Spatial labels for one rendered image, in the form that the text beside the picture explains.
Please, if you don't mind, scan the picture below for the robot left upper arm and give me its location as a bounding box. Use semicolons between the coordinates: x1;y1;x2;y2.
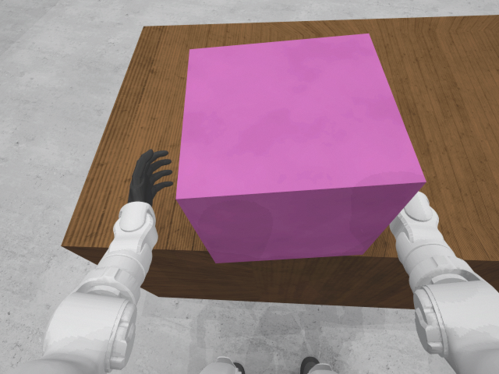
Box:
7;292;137;374

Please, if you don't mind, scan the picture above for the robot right upper arm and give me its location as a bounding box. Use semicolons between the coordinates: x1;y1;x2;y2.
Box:
413;280;499;374

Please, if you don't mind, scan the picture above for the pedestal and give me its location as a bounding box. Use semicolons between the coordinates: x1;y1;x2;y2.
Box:
61;15;499;309

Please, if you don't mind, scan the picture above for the robot left shin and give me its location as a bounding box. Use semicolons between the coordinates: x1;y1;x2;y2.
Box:
216;357;236;368

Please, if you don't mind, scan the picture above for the right robot foot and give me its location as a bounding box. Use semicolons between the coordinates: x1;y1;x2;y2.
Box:
300;357;320;374

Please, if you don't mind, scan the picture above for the carton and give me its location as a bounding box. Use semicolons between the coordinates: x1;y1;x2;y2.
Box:
175;34;426;263

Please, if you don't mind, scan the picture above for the robot right forearm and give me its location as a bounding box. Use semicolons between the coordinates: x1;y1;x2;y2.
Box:
389;192;499;298

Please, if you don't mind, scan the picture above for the robot left forearm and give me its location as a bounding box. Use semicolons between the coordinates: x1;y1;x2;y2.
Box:
42;202;158;357

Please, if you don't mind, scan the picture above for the robot left hand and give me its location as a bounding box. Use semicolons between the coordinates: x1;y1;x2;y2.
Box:
128;149;173;207

